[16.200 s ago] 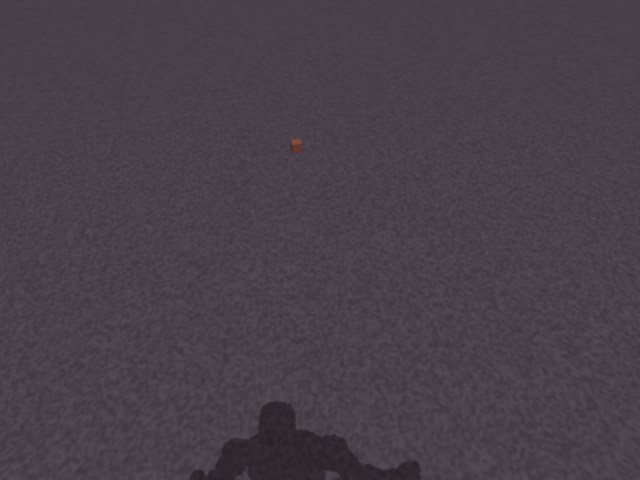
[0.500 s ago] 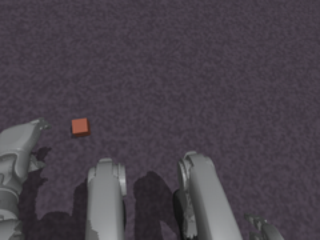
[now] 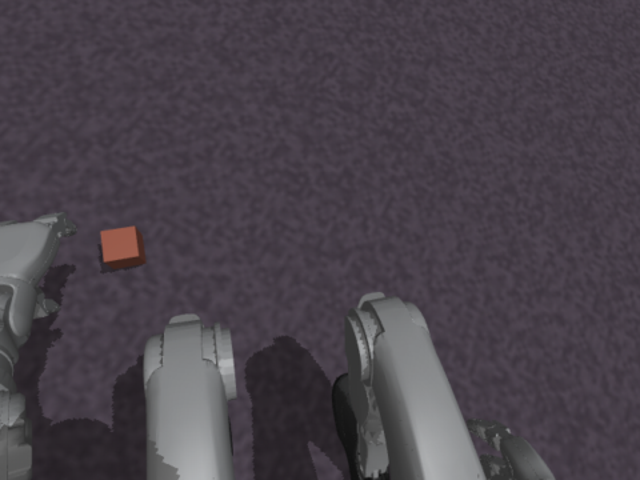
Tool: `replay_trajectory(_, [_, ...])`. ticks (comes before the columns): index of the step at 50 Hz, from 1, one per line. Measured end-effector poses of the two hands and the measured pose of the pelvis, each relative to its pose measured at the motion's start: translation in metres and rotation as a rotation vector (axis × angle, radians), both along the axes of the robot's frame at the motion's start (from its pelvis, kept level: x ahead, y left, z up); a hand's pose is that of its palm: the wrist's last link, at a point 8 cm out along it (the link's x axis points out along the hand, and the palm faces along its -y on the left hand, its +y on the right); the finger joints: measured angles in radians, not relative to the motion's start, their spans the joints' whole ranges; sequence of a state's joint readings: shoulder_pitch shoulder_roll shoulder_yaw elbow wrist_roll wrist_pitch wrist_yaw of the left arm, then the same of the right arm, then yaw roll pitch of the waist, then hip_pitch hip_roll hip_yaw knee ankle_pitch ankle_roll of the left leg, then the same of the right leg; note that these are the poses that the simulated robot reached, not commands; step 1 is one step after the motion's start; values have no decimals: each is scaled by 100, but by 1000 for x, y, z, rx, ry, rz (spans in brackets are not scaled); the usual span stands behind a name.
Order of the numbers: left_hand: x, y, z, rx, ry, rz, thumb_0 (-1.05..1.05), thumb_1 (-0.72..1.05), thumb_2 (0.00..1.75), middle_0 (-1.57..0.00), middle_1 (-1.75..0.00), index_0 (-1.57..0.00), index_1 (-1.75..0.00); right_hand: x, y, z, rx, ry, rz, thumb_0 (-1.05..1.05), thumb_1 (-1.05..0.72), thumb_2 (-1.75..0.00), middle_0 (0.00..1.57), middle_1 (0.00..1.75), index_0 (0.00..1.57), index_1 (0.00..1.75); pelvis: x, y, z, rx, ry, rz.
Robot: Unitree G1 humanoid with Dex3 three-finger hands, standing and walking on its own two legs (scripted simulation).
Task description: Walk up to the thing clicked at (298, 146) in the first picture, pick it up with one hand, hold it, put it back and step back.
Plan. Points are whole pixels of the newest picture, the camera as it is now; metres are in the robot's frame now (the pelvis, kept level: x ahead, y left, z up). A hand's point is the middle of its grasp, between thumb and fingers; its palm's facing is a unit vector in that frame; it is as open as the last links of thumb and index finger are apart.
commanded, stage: rise first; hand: left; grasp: from above
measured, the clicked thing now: (124, 247) +0.47 +0.28 -0.32
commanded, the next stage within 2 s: approach in 0.54 s
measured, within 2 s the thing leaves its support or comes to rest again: neither
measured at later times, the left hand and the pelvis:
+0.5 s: hand (53, 268) +0.41 +0.33 -0.19, palm faces -0.44 -0.10 -0.89, open 11.5 cm; pelvis +0.01 +0.00 -0.01, yaw -1 degrees
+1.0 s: hand (116, 224) +0.47 +0.26 -0.20, palm faces -0.38 -0.06 -0.92, open 12.1 cm; pelvis +0.00 +0.00 -0.02, yaw -2 degrees
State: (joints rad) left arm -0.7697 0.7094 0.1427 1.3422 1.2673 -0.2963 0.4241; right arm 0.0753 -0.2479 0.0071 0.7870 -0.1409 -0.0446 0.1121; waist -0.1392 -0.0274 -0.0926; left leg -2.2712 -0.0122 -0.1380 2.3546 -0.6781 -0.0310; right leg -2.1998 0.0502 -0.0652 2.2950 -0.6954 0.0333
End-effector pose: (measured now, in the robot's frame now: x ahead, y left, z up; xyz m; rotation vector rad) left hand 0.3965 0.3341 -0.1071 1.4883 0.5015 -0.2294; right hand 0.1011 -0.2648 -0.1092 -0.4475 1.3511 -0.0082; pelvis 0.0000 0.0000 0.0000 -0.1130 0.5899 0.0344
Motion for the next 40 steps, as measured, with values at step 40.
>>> replay_trajectory(40, [30,-18,-39,-4,10,-21,0,-15,68,-43,-67,-43,-67,-22,-4,-4,-29,64,-9,1,-91,-90,21,30,21,30,5,2,-16,-17,2,-17])
